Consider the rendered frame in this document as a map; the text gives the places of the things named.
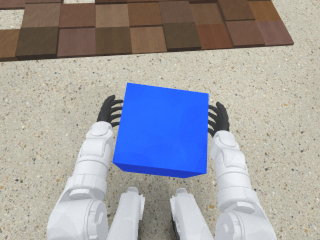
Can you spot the robot right upper arm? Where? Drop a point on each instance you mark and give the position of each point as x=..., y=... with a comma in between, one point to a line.
x=236, y=225

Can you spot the right robot shin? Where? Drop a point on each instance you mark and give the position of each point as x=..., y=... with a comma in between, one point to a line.
x=180, y=190

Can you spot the left robot shin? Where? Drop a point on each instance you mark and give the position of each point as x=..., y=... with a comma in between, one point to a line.
x=132, y=189

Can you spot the robot left forearm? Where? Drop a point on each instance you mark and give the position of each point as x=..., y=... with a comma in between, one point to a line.
x=88, y=180

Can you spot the robot right hand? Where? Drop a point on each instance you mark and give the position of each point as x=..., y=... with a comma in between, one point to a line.
x=221, y=119

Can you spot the robot left hand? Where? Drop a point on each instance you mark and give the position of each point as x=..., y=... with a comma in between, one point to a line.
x=106, y=111

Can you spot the robot left upper arm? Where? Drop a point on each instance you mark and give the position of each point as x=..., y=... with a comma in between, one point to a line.
x=84, y=219

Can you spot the robot shin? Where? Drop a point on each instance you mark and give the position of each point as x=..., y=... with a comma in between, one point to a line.
x=180, y=190
x=132, y=189

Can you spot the carton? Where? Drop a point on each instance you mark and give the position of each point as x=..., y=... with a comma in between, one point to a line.
x=163, y=131

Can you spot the robot right forearm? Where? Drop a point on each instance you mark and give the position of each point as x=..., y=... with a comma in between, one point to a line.
x=232, y=176

